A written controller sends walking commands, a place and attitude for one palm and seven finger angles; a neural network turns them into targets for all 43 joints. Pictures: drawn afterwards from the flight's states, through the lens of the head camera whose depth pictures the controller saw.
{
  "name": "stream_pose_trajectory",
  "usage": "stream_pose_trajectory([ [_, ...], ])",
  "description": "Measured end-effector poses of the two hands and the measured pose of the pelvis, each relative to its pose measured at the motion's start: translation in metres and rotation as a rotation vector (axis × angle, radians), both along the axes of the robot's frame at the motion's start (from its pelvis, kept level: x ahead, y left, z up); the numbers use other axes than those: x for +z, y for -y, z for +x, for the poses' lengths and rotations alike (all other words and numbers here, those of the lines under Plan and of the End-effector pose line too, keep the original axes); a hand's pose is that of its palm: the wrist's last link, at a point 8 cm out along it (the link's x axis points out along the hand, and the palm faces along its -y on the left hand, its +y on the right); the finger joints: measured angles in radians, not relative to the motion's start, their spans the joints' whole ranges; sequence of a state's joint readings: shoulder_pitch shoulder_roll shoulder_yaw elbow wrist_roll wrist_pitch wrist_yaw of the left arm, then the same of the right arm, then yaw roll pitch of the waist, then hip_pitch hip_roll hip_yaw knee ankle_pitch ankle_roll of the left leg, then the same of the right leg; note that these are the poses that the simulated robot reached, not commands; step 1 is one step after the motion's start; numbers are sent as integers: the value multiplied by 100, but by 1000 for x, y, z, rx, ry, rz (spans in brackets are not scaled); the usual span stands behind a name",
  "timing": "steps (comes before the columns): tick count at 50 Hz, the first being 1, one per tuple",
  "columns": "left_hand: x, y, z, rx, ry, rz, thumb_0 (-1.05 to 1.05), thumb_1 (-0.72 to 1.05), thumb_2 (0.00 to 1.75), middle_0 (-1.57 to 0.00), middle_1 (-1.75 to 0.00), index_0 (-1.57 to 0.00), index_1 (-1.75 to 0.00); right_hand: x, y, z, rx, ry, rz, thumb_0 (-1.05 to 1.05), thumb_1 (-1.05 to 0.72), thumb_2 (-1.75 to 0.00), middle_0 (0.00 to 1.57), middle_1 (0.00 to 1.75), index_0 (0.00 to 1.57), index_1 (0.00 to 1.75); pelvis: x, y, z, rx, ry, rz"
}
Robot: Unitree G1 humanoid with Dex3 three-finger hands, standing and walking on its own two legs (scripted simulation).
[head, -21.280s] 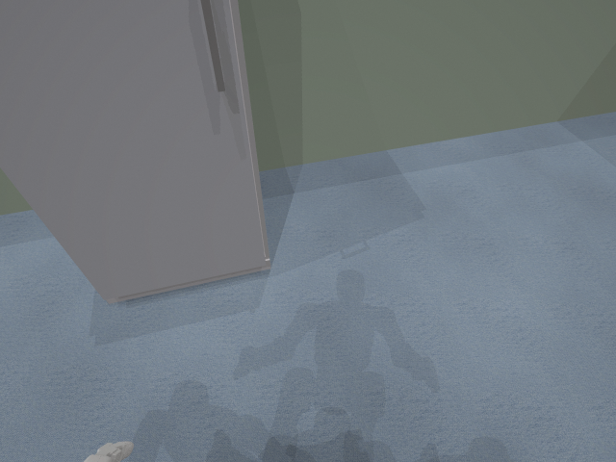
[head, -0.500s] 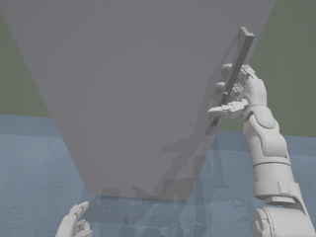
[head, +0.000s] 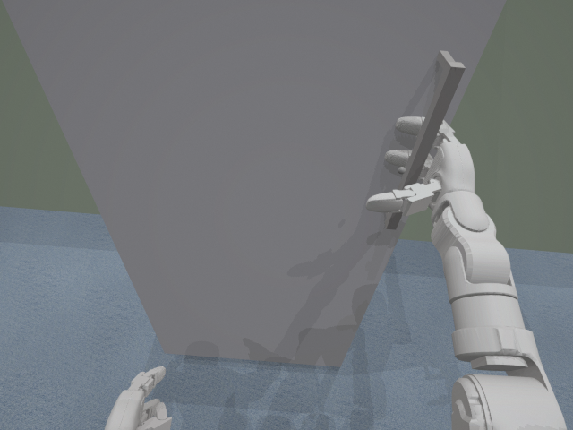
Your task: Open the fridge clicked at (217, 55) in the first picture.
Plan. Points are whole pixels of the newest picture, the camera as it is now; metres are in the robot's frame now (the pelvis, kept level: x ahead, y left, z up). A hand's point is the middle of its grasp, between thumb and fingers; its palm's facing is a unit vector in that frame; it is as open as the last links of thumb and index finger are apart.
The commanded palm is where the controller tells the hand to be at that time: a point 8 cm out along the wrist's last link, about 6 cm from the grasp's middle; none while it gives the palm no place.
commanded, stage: slide the fingers in behind the handle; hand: right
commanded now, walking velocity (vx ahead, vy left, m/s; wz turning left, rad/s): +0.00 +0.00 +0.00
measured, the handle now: (413, 153) +0.46 -0.14 +0.19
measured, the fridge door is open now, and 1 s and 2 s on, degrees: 0 0 0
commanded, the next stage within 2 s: grip the handle and tug to test in 0.12 s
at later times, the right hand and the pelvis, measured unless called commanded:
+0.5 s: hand (409, 173) +0.40 -0.12 +0.20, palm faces +0.00 +1.00 +0.01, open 12.1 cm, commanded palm +0.38 -0.17 +0.20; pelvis +0.00 +0.00 +0.00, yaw +0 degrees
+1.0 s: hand (407, 171) +0.40 -0.11 +0.20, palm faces +0.00 +1.00 +0.01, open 5.5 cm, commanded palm +0.37 -0.17 +0.20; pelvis +0.00 +0.00 +0.00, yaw +0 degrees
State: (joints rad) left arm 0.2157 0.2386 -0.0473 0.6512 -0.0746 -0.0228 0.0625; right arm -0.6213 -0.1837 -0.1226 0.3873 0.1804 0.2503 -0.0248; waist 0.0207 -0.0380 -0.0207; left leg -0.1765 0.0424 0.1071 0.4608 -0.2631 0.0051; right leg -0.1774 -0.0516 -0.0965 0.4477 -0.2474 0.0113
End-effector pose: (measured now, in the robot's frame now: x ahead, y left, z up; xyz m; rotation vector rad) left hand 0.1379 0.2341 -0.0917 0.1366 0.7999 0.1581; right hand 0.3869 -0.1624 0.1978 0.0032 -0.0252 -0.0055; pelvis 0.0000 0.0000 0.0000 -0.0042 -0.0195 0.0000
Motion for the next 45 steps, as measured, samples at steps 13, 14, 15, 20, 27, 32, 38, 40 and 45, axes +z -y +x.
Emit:
stream_pose_trajectory([
  [13, -1, -5, -7, 17, -16, 6, 1, 90, 90, -20, -30, -20, -30, 0, 2, 2, -1, 0, 11, -1, 50, -30, 32, 121, 30, 120, 1, -1, 0, 6, 0, 0],
  [14, 0, -5, -7, 18, -15, 6, 2, 90, 90, -20, -30, -20, -30, 0, 3, 1, -3, 1, 11, -1, 49, -30, 32, 122, 30, 120, 1, -1, 0, 6, 0, 0],
  [15, 0, -5, -7, 19, -13, 6, 2, 90, 90, -20, -30, -20, -30, 1, 5, 1, -6, 4, 10, -1, 48, -30, 32, 122, 30, 120, 1, -1, 0, 7, 0, 0],
  [20, 1, -5, -5, 14, -4, 4, 2, 90, 90, -20, -30, -20, -30, 3, 10, -4, -10, 23, 3, -1, 38, -35, 32, 123, 31, 122, 1, -1, 1, 5, 2, 1],
  [27, 3, -1, 3, -1, 6, 7, 2, 90, 90, -20, -30, -20, -30, 1, 8, -7, 2, 3, 5, 0, 13, -45, 34, 126, 34, 125, 1, 0, 0, -1, 4, 2],
  [32, 5, 2, 6, -7, 17, 5, 1, 90, 90, -20, -30, -20, -30, 1, 8, -4, -1, -1, 9, 0, -9, -55, 36, 129, 36, 129, 1, 1, -1, -1, 3, 2],
  [38, 5, 5, 5, -6, 19, -3, 1, 90, 90, -20, -30, -20, -30, 5, 8, -5, 1, 25, 13, 0, -37, -67, 39, 133, 39, 132, 1, 2, 0, 5, 1, 2],
  [40, 5, 5, 5, -5, 16, -5, 1, 90, 90, -20, -30, -20, -30, 4, 9, -6, 2, 25, 12, 1, -46, -71, 40, 134, 40, 134, 1, 3, 1, 5, 2, 2],
  [45, 4, 5, 4, -3, 9, -5, 1, 90, 90, -20, -30, -20, -30, 4, 8, -7, -5, 22, 8, 1, -68, -80, 42, 137, 38, 134, 1, 4, 1, 5, 4, 3],
])
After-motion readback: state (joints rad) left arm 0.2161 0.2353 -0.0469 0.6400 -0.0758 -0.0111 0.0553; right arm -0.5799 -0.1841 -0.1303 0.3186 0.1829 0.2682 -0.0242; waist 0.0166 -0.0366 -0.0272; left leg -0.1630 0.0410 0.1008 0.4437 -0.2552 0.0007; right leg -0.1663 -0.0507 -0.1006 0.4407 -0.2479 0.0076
